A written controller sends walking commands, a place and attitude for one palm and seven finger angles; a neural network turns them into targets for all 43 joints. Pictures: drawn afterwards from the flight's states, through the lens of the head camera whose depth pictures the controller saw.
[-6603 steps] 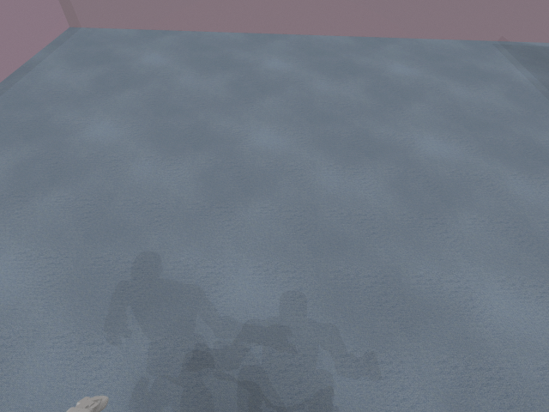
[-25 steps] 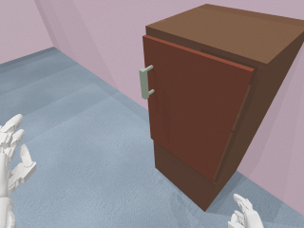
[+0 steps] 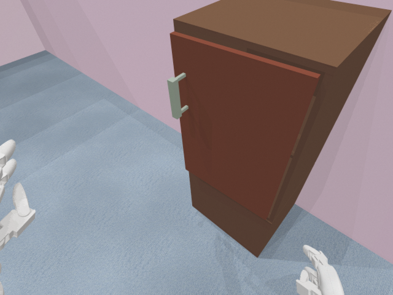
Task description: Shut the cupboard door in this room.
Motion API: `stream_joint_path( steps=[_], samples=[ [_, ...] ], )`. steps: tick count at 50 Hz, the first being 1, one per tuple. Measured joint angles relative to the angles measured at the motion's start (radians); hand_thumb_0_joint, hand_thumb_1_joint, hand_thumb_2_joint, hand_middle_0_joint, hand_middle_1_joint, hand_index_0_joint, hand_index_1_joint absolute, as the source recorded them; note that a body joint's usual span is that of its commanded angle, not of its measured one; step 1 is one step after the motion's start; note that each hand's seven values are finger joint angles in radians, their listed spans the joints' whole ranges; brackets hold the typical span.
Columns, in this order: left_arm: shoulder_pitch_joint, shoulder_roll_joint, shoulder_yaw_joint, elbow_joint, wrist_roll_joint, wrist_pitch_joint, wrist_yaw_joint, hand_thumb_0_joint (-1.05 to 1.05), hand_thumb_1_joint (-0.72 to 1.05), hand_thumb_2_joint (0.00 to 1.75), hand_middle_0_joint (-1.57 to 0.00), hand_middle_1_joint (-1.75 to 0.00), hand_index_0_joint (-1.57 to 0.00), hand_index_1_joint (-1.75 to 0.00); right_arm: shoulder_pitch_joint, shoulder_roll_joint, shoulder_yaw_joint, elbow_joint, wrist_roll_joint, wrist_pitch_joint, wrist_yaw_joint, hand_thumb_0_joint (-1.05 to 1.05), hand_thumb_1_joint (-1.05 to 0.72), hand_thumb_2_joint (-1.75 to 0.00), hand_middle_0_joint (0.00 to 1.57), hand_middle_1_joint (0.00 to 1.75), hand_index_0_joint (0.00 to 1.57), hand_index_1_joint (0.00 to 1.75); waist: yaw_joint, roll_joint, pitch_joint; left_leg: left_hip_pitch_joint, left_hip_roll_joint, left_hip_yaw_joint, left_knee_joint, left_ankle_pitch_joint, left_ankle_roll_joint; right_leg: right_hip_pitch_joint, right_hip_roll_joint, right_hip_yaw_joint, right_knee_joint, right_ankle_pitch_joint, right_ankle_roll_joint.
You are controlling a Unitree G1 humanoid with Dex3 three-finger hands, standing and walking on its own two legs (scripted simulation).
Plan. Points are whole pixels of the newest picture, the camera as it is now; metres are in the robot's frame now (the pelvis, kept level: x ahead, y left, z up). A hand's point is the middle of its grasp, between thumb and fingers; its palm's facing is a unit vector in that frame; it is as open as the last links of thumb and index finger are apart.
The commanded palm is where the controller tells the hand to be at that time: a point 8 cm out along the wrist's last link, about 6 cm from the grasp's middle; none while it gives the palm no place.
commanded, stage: step back with the hand held close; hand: left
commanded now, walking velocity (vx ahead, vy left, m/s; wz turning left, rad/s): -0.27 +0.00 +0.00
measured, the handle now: (179, 96) +0.65 +0.11 +0.06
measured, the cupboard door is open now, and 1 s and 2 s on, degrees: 3 3 3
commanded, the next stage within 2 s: stop stepping back and stand still in 0.82 s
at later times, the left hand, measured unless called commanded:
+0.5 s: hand out of the picture +0.10 +0.28 +0.16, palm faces +0.53 -0.74 -0.42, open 7.4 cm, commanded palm +0.04 +0.31 +0.18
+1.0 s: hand out of the picture -0.04 +0.30 +0.17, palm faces +0.59 -0.70 -0.40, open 7.4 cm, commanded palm -0.10 +0.33 +0.18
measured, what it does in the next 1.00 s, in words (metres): walks backwards: right foot, then left foot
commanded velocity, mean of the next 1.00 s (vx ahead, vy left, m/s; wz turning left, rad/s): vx -0.27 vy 0.00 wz -0.03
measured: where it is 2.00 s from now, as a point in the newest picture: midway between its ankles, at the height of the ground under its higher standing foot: outside the picture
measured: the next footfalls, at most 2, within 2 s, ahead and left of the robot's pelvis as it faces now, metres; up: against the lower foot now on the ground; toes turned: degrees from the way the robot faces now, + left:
right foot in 0.80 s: -0.06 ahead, -0.12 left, +0.00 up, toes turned +10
left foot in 1.00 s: -0.08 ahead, +0.13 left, +0.00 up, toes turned +11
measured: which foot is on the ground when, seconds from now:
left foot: down 0.00-0.86, up 0.88-0.98, down 1.00-1.00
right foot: down 0.00-0.68, up 0.70-0.78, down 0.80-1.00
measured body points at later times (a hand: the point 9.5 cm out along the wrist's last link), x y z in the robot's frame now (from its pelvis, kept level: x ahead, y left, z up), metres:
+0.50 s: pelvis -0.09 +0.00 -0.02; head -0.10 +0.01 +0.43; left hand +0.06 +0.32 +0.18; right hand +0.08 -0.23 -0.10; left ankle +0.00 +0.11 -0.73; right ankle -0.01 -0.14 -0.74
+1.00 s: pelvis -0.20 +0.01 -0.02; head -0.21 +0.03 +0.43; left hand -0.08 +0.33 +0.19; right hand -0.01 -0.21 -0.09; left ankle -0.13 +0.12 -0.74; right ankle -0.10 -0.13 -0.74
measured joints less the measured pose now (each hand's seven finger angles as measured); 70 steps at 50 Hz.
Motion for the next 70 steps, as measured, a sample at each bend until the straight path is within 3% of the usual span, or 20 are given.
stream_joint_path(
  steps=[11,23,28,32,37,40,42,45,47,49,50,52,56,58,60,62,64,67,70],
  samples=[
    [0.031,0.057,0.031,-0.058,0.001,-0.007,0.024,0.02,0.89,0.90,-0.22,-0.30,-0.21,-0.30,0.009,0.016,0.003,-0.050,0.009,0.036,-0.011,0.01,-0.91,-0.90,0.21,0.30,0.20,0.30,-0.018,-0.051,0.014,-0.077,-0.011,0.020,0.042,0.033,0.022,-0.083,-0.011,0.022,0.043,0.039,0.019],
    [-0.016,0.015,0.061,-0.072,0.047,-0.080,0.042,0.02,0.89,0.90,-0.22,-0.30,-0.21,-0.30,0.064,0.033,0.022,-0.037,0.002,-0.040,-0.001,0.01,-0.90,-0.90,0.21,0.30,0.20,0.30,-0.009,-0.057,0.031,-0.210,0.007,-0.010,0.212,-0.020,0.028,-0.187,0.007,-0.003,0.180,0.032,0.008],
    [-0.028,-0.006,0.041,-0.097,0.038,-0.096,0.059,0.02,0.89,0.90,-0.22,-0.30,-0.21,-0.30,0.072,0.034,0.023,0.006,-0.011,-0.053,0.006,0.01,-0.90,-0.90,0.21,0.30,0.20,0.30,-0.006,-0.071,0.023,-0.240,-0.004,-0.012,0.219,-0.073,0.014,-0.213,-0.001,-0.002,0.168,0.062,-0.003],
    [-0.028,0.013,0.039,-0.109,0.033,-0.107,0.070,0.02,0.89,0.90,-0.22,-0.30,-0.21,-0.30,0.072,0.029,0.022,0.018,-0.011,-0.055,0.003,0.01,-0.90,-0.90,0.21,0.30,0.20,0.30,-0.023,-0.068,0.026,-0.250,-0.004,-0.017,0.178,-0.027,0.018,-0.223,0.005,-0.002,0.144,0.030,-0.003],
    [-0.028,0.093,0.093,-0.118,0.031,-0.123,0.060,0.02,0.89,0.90,-0.22,-0.30,-0.21,-0.30,0.078,0.042,0.012,-0.001,-0.005,-0.082,-0.001,0.01,-0.90,-0.90,0.21,0.30,0.20,0.30,-0.066,-0.049,0.046,-0.273,0.026,-0.022,0.146,0.110,0.030,-0.223,0.064,0.025,0.213,-0.043,-0.003],
    [-0.013,0.124,0.123,-0.113,0.034,-0.141,0.046,0.02,0.89,0.90,-0.22,-0.30,-0.21,-0.30,0.094,0.051,0.006,-0.001,-0.004,-0.093,0.006,0.01,-0.90,-0.90,0.21,0.30,0.20,0.30,-0.082,-0.052,0.018,-0.327,0.048,0.006,0.176,0.100,0.025,-0.159,0.092,0.037,0.242,-0.069,-0.018],
    [-0.003,0.097,0.124,-0.110,0.030,-0.148,0.043,0.02,0.89,0.90,-0.22,-0.30,-0.21,-0.30,0.074,0.041,-0.001,0.013,-0.006,-0.093,0.014,0.01,-0.90,-0.90,0.21,0.30,0.20,0.30,-0.066,-0.037,0.030,-0.348,0.058,0.015,0.192,0.047,0.018,-0.176,0.093,0.033,0.246,-0.058,-0.021],
    [0.026,0.055,0.084,-0.128,0.028,-0.128,0.051,0.02,0.89,0.90,-0.22,-0.30,-0.21,-0.30,0.051,0.032,-0.011,0.046,-0.011,-0.076,0.028,0.01,-0.91,-0.90,0.21,0.30,0.20,0.30,-0.024,-0.062,0.036,-0.355,0.016,0.022,0.275,-0.093,-0.023,-0.186,0.062,0.060,0.233,-0.025,-0.013],
    [0.034,0.035,0.054,-0.140,0.036,-0.110,0.054,0.02,0.89,0.90,-0.22,-0.30,-0.21,-0.30,0.046,0.032,-0.010,0.064,-0.017,-0.058,0.027,0.01,-0.91,-0.90,0.21,0.30,0.20,0.30,0.003,-0.092,0.025,-0.323,-0.012,0.031,0.341,-0.132,-0.031,-0.186,0.036,0.083,0.202,0.004,-0.002],
    [0.020,0.028,0.038,-0.147,0.040,-0.102,0.056,0.02,0.89,0.90,-0.22,-0.30,-0.21,-0.30,0.050,0.032,-0.001,0.061,-0.018,-0.054,0.019,0.01,-0.91,-0.90,0.21,0.30,0.20,0.30,0.016,-0.113,0.010,-0.235,-0.023,0.035,0.253,-0.119,-0.026,-0.195,0.020,0.091,0.174,0.033,0.010],
    [0.003,0.028,0.035,-0.146,0.039,-0.102,0.058,0.02,0.89,0.90,-0.22,-0.30,-0.21,-0.30,0.054,0.027,0.001,0.049,-0.016,-0.059,0.014,0.01,-0.91,-0.90,0.21,0.30,0.20,0.30,0.013,-0.106,0.002,-0.201,-0.017,0.029,0.173,-0.095,-0.009,-0.211,0.021,0.082,0.176,0.030,0.012],
    [-0.056,0.030,0.037,-0.122,0.041,-0.105,0.061,0.02,0.89,0.90,-0.22,-0.30,-0.21,-0.30,0.040,0.028,-0.001,0.031,-0.011,-0.078,0.002,0.01,-0.91,-0.90,0.21,0.30,0.20,0.30,0.001,-0.090,0.029,-0.220,-0.006,0.027,0.146,0.047,0.024,-0.235,0.037,0.074,0.243,-0.065,0.009],
    [-0.064,0.044,0.071,-0.091,0.028,-0.082,0.056,0.02,0.89,0.90,-0.22,-0.30,-0.21,-0.30,0.038,0.067,0.004,0.013,-0.003,-0.103,0.015,0.01,-0.91,-0.90,0.21,0.30,0.20,0.30,-0.026,-0.063,0.027,-0.218,0.040,0.048,0.095,0.105,0.048,-0.207,0.089,0.018,0.435,-0.192,-0.005],
    [-0.024,0.038,0.072,-0.105,0.018,-0.065,0.059,0.02,0.89,0.90,-0.22,-0.30,-0.21,-0.30,0.049,0.083,0.014,0.004,-0.003,-0.107,0.026,0.01,-0.91,-0.90,0.21,0.30,0.20,0.30,-0.028,-0.058,0.003,-0.208,0.055,0.073,0.043,0.118,0.039,-0.135,0.096,-0.030,0.384,-0.221,-0.016],
    [0.017,0.034,0.065,-0.126,0.012,-0.048,0.062,0.02,0.89,0.90,-0.21,-0.30,-0.21,-0.30,0.059,0.093,0.027,-0.007,-0.008,-0.105,0.031,0.01,-0.91,-0.90,0.21,0.30,0.20,0.30,-0.024,-0.064,-0.019,-0.205,0.052,0.102,0.006,0.103,0.026,-0.032,0.095,-0.066,0.233,-0.223,-0.030],
    [0.040,0.047,0.064,-0.151,0.012,-0.040,0.063,0.02,0.89,0.90,-0.21,-0.30,-0.21,-0.30,0.057,0.097,0.039,-0.025,-0.015,-0.096,0.034,0.01,-0.90,-0.90,0.21,0.30,0.20,0.30,-0.007,-0.099,-0.034,-0.239,0.029,0.142,0.028,0.024,0.000,0.038,0.081,-0.031,0.063,-0.204,-0.075],
    [0.018,0.031,0.033,-0.138,0.015,-0.040,0.061,0.02,0.89,0.90,-0.21,-0.30,-0.21,-0.30,0.039,0.074,0.040,-0.001,-0.025,-0.079,0.035,0.01,-0.90,-0.90,0.21,0.30,0.20,0.30,0.016,-0.071,-0.019,-0.273,0.028,0.106,0.142,-0.037,-0.018,0.021,0.092,-0.019,0.063,-0.091,-0.101],
    [-0.005,0.016,-0.006,-0.089,0.018,-0.038,0.069,0.02,0.89,0.90,-0.22,-0.30,-0.21,-0.30,0.058,0.058,0.040,0.050,-0.019,-0.048,0.031,0.01,-0.90,-0.90,0.21,0.30,0.20,0.30,0.034,-0.078,-0.043,-0.262,-0.002,0.050,0.302,-0.054,-0.026,0.030,0.080,0.008,0.049,-0.067,-0.096],
    [-0.033,0.012,-0.011,-0.037,0.026,-0.032,0.080,0.02,0.89,0.90,-0.22,-0.30,-0.21,-0.30,0.093,0.045,0.035,0.065,-0.017,-0.039,0.016,0.01,-0.90,-0.90,0.21,0.30,0.20,0.30,0.022,-0.096,-0.069,-0.172,0.000,0.049,0.236,-0.070,-0.014,0.027,0.063,0.022,0.036,-0.061,-0.079]
  ],
)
